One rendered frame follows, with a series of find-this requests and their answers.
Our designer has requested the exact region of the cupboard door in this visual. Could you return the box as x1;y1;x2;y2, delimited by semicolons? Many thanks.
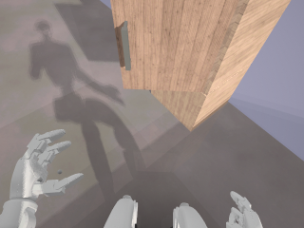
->
110;0;239;92

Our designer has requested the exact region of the robot thigh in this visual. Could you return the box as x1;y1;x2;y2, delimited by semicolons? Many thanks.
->
104;199;138;228
173;205;207;228

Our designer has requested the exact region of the left robot hand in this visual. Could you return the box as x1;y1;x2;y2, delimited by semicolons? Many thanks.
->
9;129;84;202

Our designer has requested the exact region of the left robot forearm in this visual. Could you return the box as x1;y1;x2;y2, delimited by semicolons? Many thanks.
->
0;199;38;228

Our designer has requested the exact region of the robot right thigh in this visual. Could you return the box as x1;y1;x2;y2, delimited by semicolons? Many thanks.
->
173;205;207;228

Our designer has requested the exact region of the handle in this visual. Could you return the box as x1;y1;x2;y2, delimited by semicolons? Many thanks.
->
121;21;131;71

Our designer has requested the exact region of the right robot hand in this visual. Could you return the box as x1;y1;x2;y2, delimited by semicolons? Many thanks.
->
226;191;263;228

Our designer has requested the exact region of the robot left thigh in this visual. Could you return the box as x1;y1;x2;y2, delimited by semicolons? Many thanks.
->
104;199;138;228

